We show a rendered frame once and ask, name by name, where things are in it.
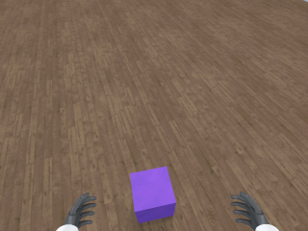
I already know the carton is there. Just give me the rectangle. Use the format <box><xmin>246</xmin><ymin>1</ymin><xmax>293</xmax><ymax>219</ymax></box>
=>
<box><xmin>130</xmin><ymin>167</ymin><xmax>176</xmax><ymax>223</ymax></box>

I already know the right robot hand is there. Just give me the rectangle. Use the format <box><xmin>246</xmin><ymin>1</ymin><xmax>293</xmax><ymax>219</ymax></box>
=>
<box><xmin>230</xmin><ymin>192</ymin><xmax>270</xmax><ymax>231</ymax></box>

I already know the left robot hand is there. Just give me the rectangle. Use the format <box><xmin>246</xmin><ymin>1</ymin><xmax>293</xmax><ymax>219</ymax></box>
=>
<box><xmin>63</xmin><ymin>192</ymin><xmax>97</xmax><ymax>229</ymax></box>

